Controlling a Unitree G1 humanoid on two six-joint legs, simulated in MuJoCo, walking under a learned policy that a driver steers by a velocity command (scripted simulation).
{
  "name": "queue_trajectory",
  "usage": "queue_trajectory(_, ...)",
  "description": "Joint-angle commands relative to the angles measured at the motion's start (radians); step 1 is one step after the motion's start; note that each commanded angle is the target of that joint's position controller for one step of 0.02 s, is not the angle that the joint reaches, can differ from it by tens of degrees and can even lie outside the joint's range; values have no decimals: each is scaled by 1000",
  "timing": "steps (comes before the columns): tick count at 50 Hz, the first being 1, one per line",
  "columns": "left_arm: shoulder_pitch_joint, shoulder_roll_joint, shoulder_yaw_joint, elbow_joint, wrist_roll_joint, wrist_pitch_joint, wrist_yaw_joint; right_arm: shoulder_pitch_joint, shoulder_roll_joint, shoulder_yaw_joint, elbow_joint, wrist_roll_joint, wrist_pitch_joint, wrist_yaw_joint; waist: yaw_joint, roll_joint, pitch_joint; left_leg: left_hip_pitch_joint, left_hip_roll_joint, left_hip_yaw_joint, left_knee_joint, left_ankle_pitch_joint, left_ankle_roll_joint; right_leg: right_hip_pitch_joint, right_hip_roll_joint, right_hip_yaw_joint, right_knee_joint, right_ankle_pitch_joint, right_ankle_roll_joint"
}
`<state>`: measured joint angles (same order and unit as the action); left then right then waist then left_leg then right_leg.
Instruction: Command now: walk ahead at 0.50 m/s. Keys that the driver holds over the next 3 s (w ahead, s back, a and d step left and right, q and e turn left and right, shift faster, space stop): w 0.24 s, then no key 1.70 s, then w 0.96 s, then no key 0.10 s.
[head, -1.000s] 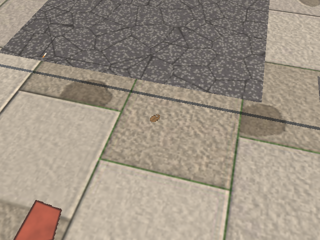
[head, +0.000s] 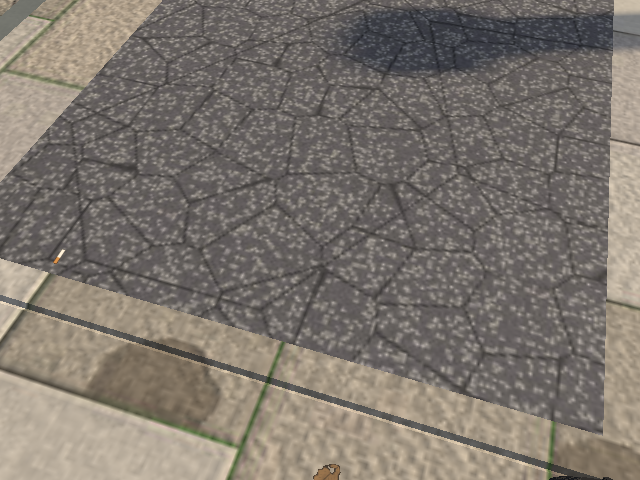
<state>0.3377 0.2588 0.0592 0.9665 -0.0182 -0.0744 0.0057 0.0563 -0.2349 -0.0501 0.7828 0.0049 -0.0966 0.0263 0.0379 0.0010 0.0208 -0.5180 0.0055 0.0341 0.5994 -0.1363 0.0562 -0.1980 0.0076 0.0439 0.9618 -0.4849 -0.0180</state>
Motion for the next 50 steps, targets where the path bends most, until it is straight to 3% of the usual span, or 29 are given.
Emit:
queue_trajectory(1, -59, 111, 13, -99, -20, -44, -5, 230, -161, -47, 10, 1, 5, -12, -121, 84, -195, 634, 314, -515, -300, -108, 198, -580, -70, 35, 377, 83, -21)
queue_trajectory(2, -103, 103, 18, -111, -5, -40, 4, 172, -134, -40, 9, -8, 3, -10, -91, 42, -125, 482, 281, -425, -333, -26, 186, -540, -106, 22, 315, 146, -21)
queue_trajectory(4, -68, 74, 22, -109, 3, -15, 12, 141, -89, -28, 20, -19, -6, -3, -31, 84, -97, 340, 233, -328, -393, 34, 172, -428, -144, 32, 232, 198, -23)
queue_trajectory(6, -65, 50, 19, -109, 6, 0, 14, 163, -105, -33, 37, -10, -13, -6, -19, 82, -78, 304, 225, -271, -435, 68, 187, -427, -154, 23, 161, 231, -14)
queue_trajectory(9, -168, 48, 17, -139, 17, 4, 15, 208, -145, -44, 61, -7, -11, -22, -37, 49, -41, 319, 226, -218, -469, 110, 187, -493, -160, 20, -14, 376, 8)
queue_trajectory(12, -257, 34, 11, -156, 14, -1, 7, 244, -156, -47, 81, 3, -5, -32, -62, 61, -22, 332, 198, -148, -479, 114, 157, -464, -135, -1, -197, 513, 16)
queue_trajectory(14, -315, 26, 6, -165, 13, -3, 1, 262, -153, -44, 100, 3, 1, -35, -78, 58, 3, 331, 174, -91, -448, 233, 138, -408, -102, -26, -308, 564, 21)
queue_trajectory(18, -367, 35, 3, -183, 15, -9, -15, 300, -154, -43, 142, 6, 21, -39, -96, 89, -16, 424, 195, -81, -330, 406, 113, -338, -57, -36, -415, 549, 2)
queue_trajectory(20, -315, 65, 13, -168, 23, -17, -20, 264, -163, -45, 147, 14, 28, -43, -54, 99, -53, 463, 197, -97, -239, 443, 83, -252, -39, -35, -492, 533, -29)
queue_trajectory(21, -237, 87, 23, -136, 31, -21, -17, 248, -159, -44, 145, 16, 30, -46, -18, 87, -92, 461, 162, -87, -157, 474, 58, -140, -17, -53, -546, 590, -47)
queue_trajectory(22, -149, 148, 41, -108, 40, -25, -10, 271, -138, -36, 143, 3, 26, -46, -1, 31, -160, 401, 99, -52, -21, 397, 17, 35, -76, -10, -534, 905, -78)
queue_trajectory(23, -65, 205, 48, -95, 59, -20, -3, 357, -65, -12, 140, -20, 15, -41, -22, -131, -301, 147, 17, -19, 246, -22, -41, 382, -286, 185, -428, 1287, -193)
queue_trajectory(24, -32, 150, 31, -81, 42, -6, -7, 448, -22, 7, 173, -8, 16, -36, -17, -267, -426, 12, -37, -67, 466, -545, -86, 494, -428, 367, -458, 1296, -325)
queue_trajectory(25, -38, 113, 21, -82, 22, 6, -14, 410, -107, -17, 178, 12, 28, -36, 1, -184, -404, -20, -3, -125, 550, -568, -92, 404, -385, 370, -514, 1022, -309)
queue_trajectory(26, -118, 102, 16, -96, 19, 11, -13, 322, -130, -25, 155, 23, 45, -43, -9, -129, -289, -72, 28, -108, 568, -515, -94, 281, -345, 315, -560, 826, -270)
queue_trajectory(27, -195, 80, 6, -110, 25, 14, -10, 263, -123, -28, 146, 16, 63, -54, -26, -82, -206, -67, 56, -96, 538, -458, -99, 144, -309, 267, -606, 691, -242)
queue_trajectory(28, -258, 68, 0, -118, 33, 15, -6, 246, -114, -31, 141, 5, 81, -65, -55, -85, -162, -5, 84, -104, 475, -403, -103, 15, -288, 233, -650, 596, -221)
queue_trajectory(31, -315, 64, 1, -110, 55, 25, 4, 276, -60, -23, 159, -3, 100, -82, -92, -145, -139, 187, 69, -63, 265, -313, -106, -163, -209, 114, -700, 522, -197)
queue_trajectory(33, -296, 66, 0, -94, 48, 28, 10, 268, -53, -19, 169, -4, 103, -82, -85, -139, -160, 252, 58, -49, 150, -226, -100, -160, -202, 100, -705, 462, -198)
queue_trajectory(35, -302, 67, -3, -83, 33, 37, 14, 266, -53, -18, 181, -9, 108, -76, -97, -124, -152, 336, 46, -31, 16, -94, -87, -185, -189, 92, -705, 285, -174)
queue_trajectory(37, -271, 44, -12, -60, 22, 43, 13, 243, -64, -17, 180, -30, 113, -69, -96, -93, -102, 391, 50, -36, -104, -29, -59, -225, -148, 87, -708, 46, -102)
queue_trajectory(38, -252, 40, -14, -50, 25, 46, 12, 228, -92, -19, 168, -36, 114, -70, -79, -60, -54, 373, 96, -83, -162, -45, -35, -238, -122, 79, -686, -18, -61)
queue_trajectory(39, -213, 50, -6, -47, 26, 49, 14, 200, -158, -33, 171, -21, 114, -73, -25, 42, -6, 277, 100, -83, -165, -190, -7, -214, -64, 27, -673, 8, -31)
queue_trajectory(40, -228, 57, -6, -43, 31, 54, 21, 188, -130, -31, 179, -14, 107, -70, -38, 77, 19, 166, 86, -89, -209, -312, -5, -123, -39, -10, -628, 76, -13)
queue_trajectory(42, -217, 44, -6, -30, 28, 59, 29, 164, -86, -20, 191, -20, 88, -69, -25, 108, 22, 122, 82, -89, -249, -289, -35, -41, -38, -23, -574, 183, -20)
queue_trajectory(45, -195, 37, -5, -5, 30, 61, 27, 173, -73, -16, 207, -13, 68, -66, -28, 81, -6, 178, 76, -82, -225, -167, -48, -17, -36, -33, -545, 297, -29)
queue_trajectory(50, -204, 39, -3, 21, 22, 63, 23, 196, -77, -14, 229, -8, 67, -67, -43, 29, -39, 243, 63, -65, -185, -25, -41, 8, -40, -36, -522, 416, -27)
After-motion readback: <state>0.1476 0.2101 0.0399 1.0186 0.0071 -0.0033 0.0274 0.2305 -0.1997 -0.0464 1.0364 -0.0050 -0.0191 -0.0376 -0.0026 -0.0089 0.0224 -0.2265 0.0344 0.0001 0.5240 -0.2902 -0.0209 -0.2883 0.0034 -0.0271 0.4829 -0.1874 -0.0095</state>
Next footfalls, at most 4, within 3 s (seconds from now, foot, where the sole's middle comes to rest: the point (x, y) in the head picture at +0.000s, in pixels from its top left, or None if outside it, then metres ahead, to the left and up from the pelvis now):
0.44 right None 0.39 -0.14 -0.76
0.76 left None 0.34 0.11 -0.76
2.66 left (299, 331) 0.78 0.10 -0.76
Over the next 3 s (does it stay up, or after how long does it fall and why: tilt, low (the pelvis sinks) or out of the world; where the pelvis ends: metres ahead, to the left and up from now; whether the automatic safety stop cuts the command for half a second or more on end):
stays up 0.77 0.02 0.03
